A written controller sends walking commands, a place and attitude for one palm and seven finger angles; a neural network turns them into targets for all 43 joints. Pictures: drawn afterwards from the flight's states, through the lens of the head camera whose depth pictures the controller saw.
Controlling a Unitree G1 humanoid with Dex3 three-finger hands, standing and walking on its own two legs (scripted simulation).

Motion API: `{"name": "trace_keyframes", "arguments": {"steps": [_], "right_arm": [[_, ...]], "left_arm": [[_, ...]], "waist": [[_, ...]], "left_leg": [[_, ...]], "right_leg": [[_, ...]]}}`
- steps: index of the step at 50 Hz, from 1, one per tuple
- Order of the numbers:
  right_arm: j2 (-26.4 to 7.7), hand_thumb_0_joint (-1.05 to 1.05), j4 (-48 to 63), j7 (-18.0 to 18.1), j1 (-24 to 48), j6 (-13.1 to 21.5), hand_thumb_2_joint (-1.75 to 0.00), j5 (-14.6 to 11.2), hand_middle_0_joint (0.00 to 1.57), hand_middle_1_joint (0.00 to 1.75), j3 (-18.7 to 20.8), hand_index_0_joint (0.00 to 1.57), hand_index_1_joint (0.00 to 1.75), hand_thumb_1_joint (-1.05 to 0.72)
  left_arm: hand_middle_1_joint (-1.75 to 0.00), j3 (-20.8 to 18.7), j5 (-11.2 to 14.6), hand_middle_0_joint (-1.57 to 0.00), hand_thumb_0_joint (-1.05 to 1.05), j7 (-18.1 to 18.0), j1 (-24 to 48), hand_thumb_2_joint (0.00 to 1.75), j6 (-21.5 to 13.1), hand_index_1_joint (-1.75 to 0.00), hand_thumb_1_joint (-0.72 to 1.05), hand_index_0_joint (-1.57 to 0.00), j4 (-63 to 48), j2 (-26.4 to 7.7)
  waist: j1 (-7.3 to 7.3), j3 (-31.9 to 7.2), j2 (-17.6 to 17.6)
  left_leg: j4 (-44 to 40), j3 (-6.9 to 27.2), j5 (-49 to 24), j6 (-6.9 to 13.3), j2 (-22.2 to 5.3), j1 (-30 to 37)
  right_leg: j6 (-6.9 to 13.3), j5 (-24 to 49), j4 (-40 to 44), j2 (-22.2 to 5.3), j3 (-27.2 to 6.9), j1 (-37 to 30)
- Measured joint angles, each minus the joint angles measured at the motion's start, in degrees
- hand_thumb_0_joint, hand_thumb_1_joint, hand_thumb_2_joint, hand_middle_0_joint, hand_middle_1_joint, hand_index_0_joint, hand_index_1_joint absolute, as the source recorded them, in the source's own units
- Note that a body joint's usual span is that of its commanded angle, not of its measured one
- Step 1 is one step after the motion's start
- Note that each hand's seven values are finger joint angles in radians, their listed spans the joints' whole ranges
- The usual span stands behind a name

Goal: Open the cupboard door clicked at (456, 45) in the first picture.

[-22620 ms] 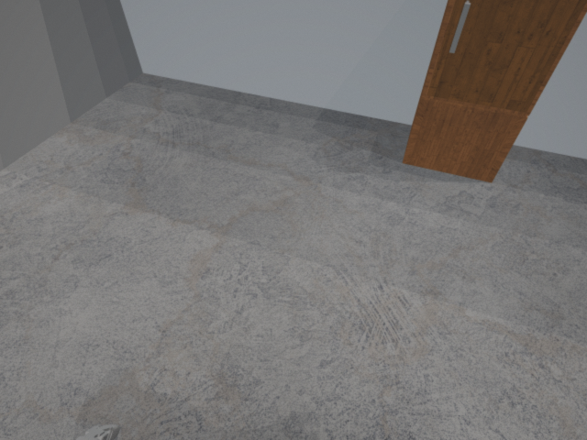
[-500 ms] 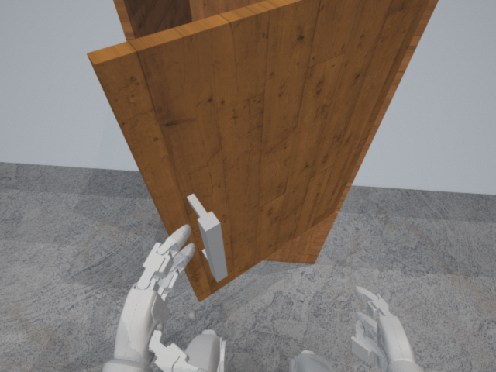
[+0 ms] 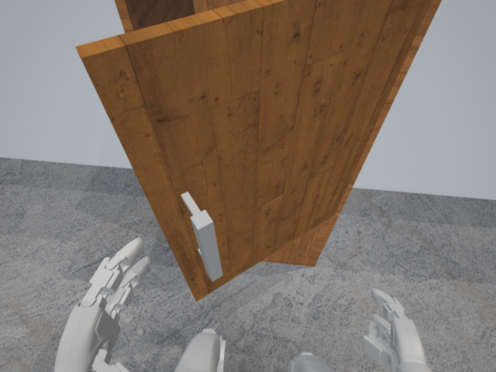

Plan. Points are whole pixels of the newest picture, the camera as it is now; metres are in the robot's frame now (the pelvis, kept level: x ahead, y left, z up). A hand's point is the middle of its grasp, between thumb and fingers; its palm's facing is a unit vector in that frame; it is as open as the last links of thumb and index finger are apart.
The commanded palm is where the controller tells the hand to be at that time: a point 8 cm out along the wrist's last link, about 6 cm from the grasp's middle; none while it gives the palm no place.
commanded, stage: draw the hand back to the body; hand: left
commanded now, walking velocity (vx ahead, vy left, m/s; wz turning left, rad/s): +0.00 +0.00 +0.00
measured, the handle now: (202, 240) +0.30 +0.10 +0.07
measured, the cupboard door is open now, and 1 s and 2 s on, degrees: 39 39 39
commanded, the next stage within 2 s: step back with the hand held close in 1.68 s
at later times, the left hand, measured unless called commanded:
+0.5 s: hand (97, 314) +0.17 +0.18 +0.13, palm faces -0.03 -1.00 -0.06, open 16.3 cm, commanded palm +0.14 +0.25 +0.14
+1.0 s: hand (9, 254) +0.20 +0.25 +0.20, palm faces +0.34 -0.86 -0.39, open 12.7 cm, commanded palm +0.16 +0.30 +0.23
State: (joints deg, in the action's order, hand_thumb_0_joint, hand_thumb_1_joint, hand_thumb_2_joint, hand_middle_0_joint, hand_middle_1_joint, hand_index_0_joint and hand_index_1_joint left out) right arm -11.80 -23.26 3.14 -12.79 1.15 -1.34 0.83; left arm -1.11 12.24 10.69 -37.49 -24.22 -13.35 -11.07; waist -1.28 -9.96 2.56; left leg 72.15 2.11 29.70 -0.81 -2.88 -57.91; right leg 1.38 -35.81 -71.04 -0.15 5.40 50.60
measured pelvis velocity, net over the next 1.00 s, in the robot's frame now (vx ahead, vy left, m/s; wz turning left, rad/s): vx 0.03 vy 0.02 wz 0.01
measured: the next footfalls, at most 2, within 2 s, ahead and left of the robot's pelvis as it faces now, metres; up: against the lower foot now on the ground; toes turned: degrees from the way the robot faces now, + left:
none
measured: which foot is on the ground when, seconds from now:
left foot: down 0.00-1.00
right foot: down 0.00-1.00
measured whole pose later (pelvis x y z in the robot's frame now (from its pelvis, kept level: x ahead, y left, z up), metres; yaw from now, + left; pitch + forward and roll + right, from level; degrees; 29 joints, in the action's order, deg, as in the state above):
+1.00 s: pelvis +0.03 +0.02 +0.09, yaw +1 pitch +1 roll -1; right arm -12.8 -29.5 6.6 -14.4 5.2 -1.4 -4.6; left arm -9.7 3.2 -8.2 -34.9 0.7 -25.5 -18.6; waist -3.3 -4.1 3.7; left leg 39.0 -0.9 19.0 1.2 -0.4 -20.7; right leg -1.0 -23.0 -36.2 -1.7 3.3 13.8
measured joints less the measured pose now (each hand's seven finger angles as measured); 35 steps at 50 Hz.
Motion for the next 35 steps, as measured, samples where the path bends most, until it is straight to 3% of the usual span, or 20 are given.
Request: {"name": "trace_keyframes", "arguments": {"steps": [5, 10, 17, 31, 35], "right_arm": [[-0.27, 0.01, -0.42, 0.47, 0.33, 0.73, -0.89, -0.24, 0.2, 0.3, 0.13, 0.21, 0.3, -0.9], [0.08, 0.01, -0.28, 0.91, 0.05, 0.64, -0.89, -0.5, 0.2, 0.3, 0.07, 0.21, 0.3, -0.9], [0.86, 0.01, -0.3, 1.41, -1.29, -0.25, -0.89, -1.46, 0.2, 0.3, -1.05, 0.21, 0.3, -0.9], [-0.85, 0.01, -0.48, 1.15, -2.54, 3.2, -0.89, -2.23, 0.2, 0.3, -1.99, 0.21, 0.3, -0.9], [-0.63, 0.01, -0.51, 3.1, -2.76, 2.15, -0.89, -1.6, 0.2, 0.3, -2.85, 0.21, 0.3, -0.9]], "left_arm": [[-0.3, -0.53, 1.61, -0.15, -0.01, 2.42, 0.38, 0.3, 0.21, -0.31, -0.5, -0.16, 0.08, -0.3], [-0.3, -0.47, 1.47, -0.15, -0.01, 2.2, 1.47, 0.3, 2.48, -0.31, -0.5, -0.16, -1.74, -1.07], [-0.3, -4.04, 3.15, -0.15, -0.01, 1.46, 0.4, 0.3, 6.35, -0.3, -0.5, -0.15, -5.02, -2.74], [-0.3, -6.73, 4.97, -0.15, -0.01, 3.02, -0.64, 0.32, 10.66, -0.3, -0.47, -0.15, -7.88, -4.57], [-0.3, -5.51, -3.06, -0.16, -0.01, -7.29, -1.53, 0.35, 17.75, -0.3, -0.39, -0.16, -12.14, -6.78]], "waist": [[-0.06, -0.03, 0.32], [-0.24, 0.08, 0.23], [0.43, 0.55, 0.78], [0.48, 1.19, 0.98], [-0.56, 1.38, 0.63]], "left_leg": [[0.87, 0.37, 0.2, 0.03, -0.01, -0.76], [0.76, 0.28, 0.17, 0.14, -0.11, -0.28], [-4.34, 0.06, -1.35, 0.45, -0.03, 5.78], [-12.53, -0.44, -3.82, 1.25, 0.53, 15.53], [-16.73, -1.45, -5.08, 1.32, 0.69, 20.07]], "right_leg": [[0.01, -0.16, -0.59, 0.06, 0.31, 0.5], [-0.1, 0.04, -0.29, 0.18, 0.2, 0.01], [-0.52, 2.18, 5.55, 0.27, 0.1, -6.2], [-1.38, 5.63, 15.06, 0.02, -0.17, -16.36], [-1.74, 7.14, 19.02, -0.16, -1.07, -20.38]]}}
